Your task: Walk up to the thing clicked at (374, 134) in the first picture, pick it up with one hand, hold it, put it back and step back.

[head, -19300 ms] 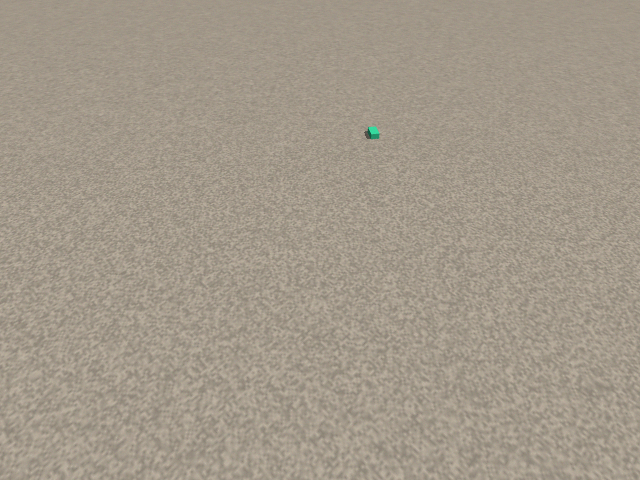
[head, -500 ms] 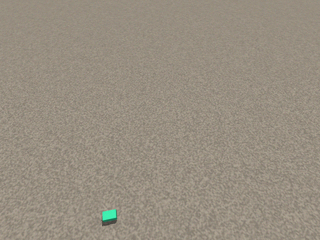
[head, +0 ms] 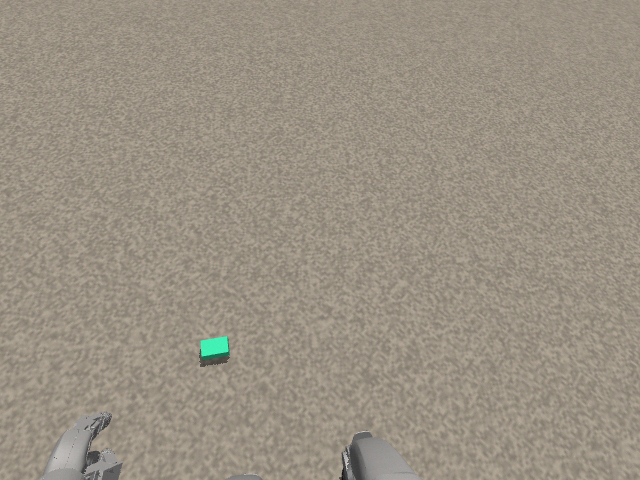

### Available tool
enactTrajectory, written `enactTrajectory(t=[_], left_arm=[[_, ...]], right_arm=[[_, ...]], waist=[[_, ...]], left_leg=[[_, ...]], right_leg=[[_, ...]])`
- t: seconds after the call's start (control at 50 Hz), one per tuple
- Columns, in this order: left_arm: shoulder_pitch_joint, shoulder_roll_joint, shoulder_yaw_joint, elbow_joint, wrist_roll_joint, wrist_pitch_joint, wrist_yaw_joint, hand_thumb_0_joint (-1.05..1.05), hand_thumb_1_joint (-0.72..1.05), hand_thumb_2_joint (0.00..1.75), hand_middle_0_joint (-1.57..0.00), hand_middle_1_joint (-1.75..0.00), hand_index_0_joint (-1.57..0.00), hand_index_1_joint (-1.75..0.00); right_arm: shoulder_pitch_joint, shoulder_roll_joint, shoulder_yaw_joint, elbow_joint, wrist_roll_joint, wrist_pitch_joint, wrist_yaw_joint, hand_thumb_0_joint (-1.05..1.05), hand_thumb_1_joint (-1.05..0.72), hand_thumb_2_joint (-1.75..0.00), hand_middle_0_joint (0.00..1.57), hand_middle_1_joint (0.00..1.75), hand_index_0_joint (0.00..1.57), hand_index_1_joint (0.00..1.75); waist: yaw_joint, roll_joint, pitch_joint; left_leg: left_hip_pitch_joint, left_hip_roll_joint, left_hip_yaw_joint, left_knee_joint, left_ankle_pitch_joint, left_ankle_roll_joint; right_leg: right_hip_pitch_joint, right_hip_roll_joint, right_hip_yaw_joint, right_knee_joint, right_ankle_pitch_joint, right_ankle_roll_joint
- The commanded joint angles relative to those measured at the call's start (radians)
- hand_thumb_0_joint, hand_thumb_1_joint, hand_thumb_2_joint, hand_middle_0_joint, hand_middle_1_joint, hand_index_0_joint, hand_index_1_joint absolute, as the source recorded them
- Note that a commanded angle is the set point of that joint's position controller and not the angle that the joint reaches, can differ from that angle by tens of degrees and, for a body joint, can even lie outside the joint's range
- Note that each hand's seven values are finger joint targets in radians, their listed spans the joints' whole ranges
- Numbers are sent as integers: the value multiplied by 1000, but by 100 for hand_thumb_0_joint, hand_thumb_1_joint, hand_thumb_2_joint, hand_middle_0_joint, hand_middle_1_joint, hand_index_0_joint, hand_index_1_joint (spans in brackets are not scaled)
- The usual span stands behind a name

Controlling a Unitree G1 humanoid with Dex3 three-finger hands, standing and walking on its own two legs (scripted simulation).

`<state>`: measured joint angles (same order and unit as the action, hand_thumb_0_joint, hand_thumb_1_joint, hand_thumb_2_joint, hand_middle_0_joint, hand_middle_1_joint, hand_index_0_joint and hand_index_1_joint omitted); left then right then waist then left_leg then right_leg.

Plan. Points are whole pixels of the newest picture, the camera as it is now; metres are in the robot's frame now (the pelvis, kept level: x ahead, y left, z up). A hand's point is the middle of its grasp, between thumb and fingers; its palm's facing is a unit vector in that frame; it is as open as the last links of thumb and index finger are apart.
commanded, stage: walk up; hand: left
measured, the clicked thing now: (215, 348) +0.51 +0.26 -0.73
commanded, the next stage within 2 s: none
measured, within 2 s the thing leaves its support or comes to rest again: neither
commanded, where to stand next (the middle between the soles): +0.13 -0.05 m, yaw +3 degrees
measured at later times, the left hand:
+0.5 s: hand out of the picture +0.02 +0.23 -0.12, palm faces -0.05 -0.92 -0.39, open 7.4 cm
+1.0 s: hand out of the picture -0.17 +0.22 -0.15, palm faces -0.05 -0.93 -0.36, open 7.4 cm
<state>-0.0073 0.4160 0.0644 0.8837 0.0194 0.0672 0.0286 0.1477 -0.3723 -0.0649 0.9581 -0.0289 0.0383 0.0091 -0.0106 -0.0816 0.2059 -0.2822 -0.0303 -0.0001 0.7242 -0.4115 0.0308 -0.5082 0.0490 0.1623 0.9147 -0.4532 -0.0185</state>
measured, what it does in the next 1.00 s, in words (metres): walks backwards: right foot, then left foot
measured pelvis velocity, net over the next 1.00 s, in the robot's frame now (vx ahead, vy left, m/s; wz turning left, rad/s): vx -0.24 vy -0.05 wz -0.08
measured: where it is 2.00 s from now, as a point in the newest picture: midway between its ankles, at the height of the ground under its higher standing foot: outside the picture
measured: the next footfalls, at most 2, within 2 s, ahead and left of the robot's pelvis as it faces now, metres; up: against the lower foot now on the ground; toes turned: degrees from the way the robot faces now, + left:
right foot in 0.32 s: -0.05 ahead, -0.15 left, +0.00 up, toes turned +0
left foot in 0.66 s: -0.14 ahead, +0.10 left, +0.00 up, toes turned -2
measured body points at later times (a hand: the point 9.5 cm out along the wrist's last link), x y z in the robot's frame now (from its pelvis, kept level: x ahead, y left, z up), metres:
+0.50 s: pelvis -0.10 -0.03 +0.01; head -0.06 -0.04 +0.46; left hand +0.02 +0.28 -0.10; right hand -0.01 -0.35 -0.10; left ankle -0.12 +0.11 -0.64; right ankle -0.09 -0.15 -0.71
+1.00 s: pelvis -0.24 -0.05 +0.01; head -0.21 -0.03 +0.45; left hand -0.17 +0.27 -0.13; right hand -0.14 -0.37 -0.08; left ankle -0.18 +0.10 -0.71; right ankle -0.28 -0.19 -0.72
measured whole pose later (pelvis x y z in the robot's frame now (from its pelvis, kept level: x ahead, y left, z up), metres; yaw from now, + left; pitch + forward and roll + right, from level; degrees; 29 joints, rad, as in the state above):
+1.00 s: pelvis -0.24 -0.05 +0.01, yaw -5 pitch -3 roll +0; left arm 0.26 0.41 0.09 0.90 0.02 0.04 -0.02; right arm 0.16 -0.38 -0.05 0.82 -0.04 0.01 0.00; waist 0.03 -0.05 0.12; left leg -0.33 0.07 0.01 0.66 -0.28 -0.01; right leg -0.19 0.00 0.08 0.64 -0.44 0.01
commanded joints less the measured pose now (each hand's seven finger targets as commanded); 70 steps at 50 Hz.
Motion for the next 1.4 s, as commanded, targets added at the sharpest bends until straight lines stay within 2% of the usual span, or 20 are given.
enactTrajectory(t=[0.0, 0.22, 0.3, 0.32, 0.36, 0.38, 0.46, 0.56, 0.62, 0.66, 0.7, 0.76, 0.88, 0.96, 1.04, 1.1, 1.24, 1.28, 1.32, 1.38], left_arm=[[48, 170, 48, -62, 7, -2, 16, 0, 90, 90, -20, -30, -20, -30], [113, 134, 60, -126, 9, -25, -10, 0, 90, 90, -20, -30, -20, -30], [226, 133, 71, -68, 16, -33, -15, 0, 90, 90, -20, -30, -20, -30], [222, 185, 85, -79, 24, -37, -16, 0, 90, 90, -20, -30, -20, -30], [155, 311, 103, -125, 20, -33, -19, 0, 90, 90, -20, -30, -20, -30], [126, 287, 100, -144, 21, -37, -17, 0, 90, 90, -20, -30, -20, -30], [66, 186, 86, -174, 22, -31, -8, 0, 90, 90, -20, -30, -20, -30], [143, 167, 84, -210, 35, -15, -3, 0, 90, 90, -20, -30, -20, -30], [122, 173, 75, -231, 6, 10, -13, 0, 90, 90, -20, -30, -20, -30], [163, 80, 54, -241, -1, 17, -18, 0, 90, 90, -20, -30, -20, -30], [90, 182, 82, -236, 18, 19, -1, 0, 90, 90, -20, -30, -20, -30], [194, 165, 93, -181, 0, 15, -20, 0, 90, 90, -20, -30, -20, -30], [178, 149, 63, -142, 1, -41, -42, 0, 90, 90, -20, -30, -20, -30], [304, 134, 69, -18, 7, -83, -31, 0, 90, 90, -20, -30, -20, -30], [151, 335, 98, -63, 38, -91, -21, 0, 90, 90, -20, -30, -20, -30], [100, 209, 75, -63, 25, -107, -21, 0, 90, 90, -20, -30, -20, -30], [174, 213, 72, -37, 6, -100, -31, 0, 90, 90, -20, -30, -20, -30], [194, 127, 42, -47, -6, -93, -28, 0, 90, 90, -20, -30, -20, -30], [146, 148, 51, -44, -16, -86, -18, 0, 90, 90, -20, -30, -20, -30], [147, 152, 48, -36, -11, -93, -28, 0, 90, 90, -20, -30, -20, -30]], right_arm=[[-56, -321, -76, -117, -14, -30, -39, 0, -90, -90, 20, 30, 20, 30], [53, -280, -68, -154, 8, -26, -65, 0, -90, -90, 20, 30, 20, 30], [-25, -264, -58, -180, 21, -9, -50, 0, -90, -90, 20, 30, 20, 30], [-24, -238, -48, -189, 29, -12, -47, 0, -90, -90, 20, 30, 20, 30], [-48, -208, -43, -196, 38, -5, -63, 0, -90, -90, 20, 30, 20, 30], [-21, -232, -52, -183, 39, -4, -61, 0, -90, -90, 20, 30, 20, 30], [50, -203, -27, -150, 37, -14, -55, 0, -90, -90, 20, 30, 20, 30], [76, -185, -25, -177, 19, -37, -62, 0, -90, -90, 20, 30, 20, 30], [151, -187, -40, -154, 2, -53, -62, 0, -90, -90, 20, 30, 20, 30], [93, -337, -79, -175, -29, -52, -59, 0, -90, -90, 20, 30, 20, 30], [13, -417, -96, -217, -13, -55, -61, 0, -90, -90, 20, 30, 20, 30], [-55, -266, -55, -220, -19, -62, -69, 0, -90, -90, 20, 30, 20, 30], [29, -241, -54, -200, -8, -63, -39, 0, -90, -90, 20, 30, 20, 30], [4, -277, -58, -192, -15, -24, -19, 0, -90, -90, 20, 30, 20, 30], [-29, -239, -52, -186, 9, -26, -28, 0, -90, -90, 20, 30, 20, 30], [32, -216, -44, -133, 25, -42, -8, 0, -90, -90, 20, 30, 20, 30], [98, -173, -33, -87, 5, -83, -3, 0, -90, -90, 20, 30, 20, 30], [152, -212, -58, -64, -6, -98, -15, 0, -90, -90, 20, 30, 20, 30], [126, -332, -75, -75, -3, -97, -14, 0, -90, -90, 20, 30, 20, 30], [71, -268, -58, -87, -9, -90, -11, 0, -90, -90, 20, 30, 20, 30]], waist=[[4, 276, -205], [-33, 235, -308], [27, 229, -327], [25, 132, -331], [65, -218, -239], [43, -174, -167], [10, -84, -167], [46, -122, -260], [2, -63, -307], [34, 296, -281], [-15, 293, -228], [68, 194, -210], [-27, 290, -238], [28, 303, -219], [48, -97, -13], [7, -41, -24], [17, -104, -170], [-2, 45, -263], [-4, 205, -239], [16, 230, -129]], left_leg=[[34, 372, -385, -329, 655, 203], [325, 290, -220, -139, 774, 186], [97, 216, -146, -52, 554, 99], [-37, 154, -133, -14, 401, 53], [-115, -53, -51, 381, -253, -24], [-92, -17, -125, 473, -271, -27], [-148, -66, -120, 472, -123, -36], [-170, 3, -30, 37, -118, -48], [26, 1, 31, -391, 263, -37], [235, 329, -465, -391, 509, 89], [-61, 531, -620, -405, 483, 295], [82, 277, -217, -290, 600, 161], [203, 225, -174, -323, 70, 158], [-18, 189, -112, -191, 3, 131], [-118, 39, -155, 236, -161, -39], [-116, 21, -137, 167, -38, -37], [37, 3, 6, -325, 77, -35], [264, 99, -169, -404, 272, 4], [185, 352, -522, -429, 149, 209], [117, 273, -376, -434, 90, 174]], right_leg=[[-2, 63, 69, 348, -118, 6], [80, -21, -82, -156, -28, 40], [363, -33, -137, -488, 310, -11], [438, -116, -10, -447, 442, -49], [187, -446, 375, -559, 570, -309], [90, -456, 381, -579, 547, -316], [202, -241, 60, -457, 626, -200], [480, -242, 44, -357, 706, -186], [417, -192, -12, -171, 611, -118], [-45, 24, -89, 59, -50, -15], [63, 0, 62, 344, -186, 10], [-26, 53, 80, 401, -24, 4], [91, -17, -72, -112, -32, 56], [409, -6, -191, -571, 68, 9], [-54, -442, 498, -764, -496, -236], [103, -275, 172, -676, -212, -152], [337, -240, 12, -462, 257, -119], [235, -154, -92, -228, 396, -40], [97, -60, -134, -54, -135, -1], [76, -102, -110, -109, -128, -21]])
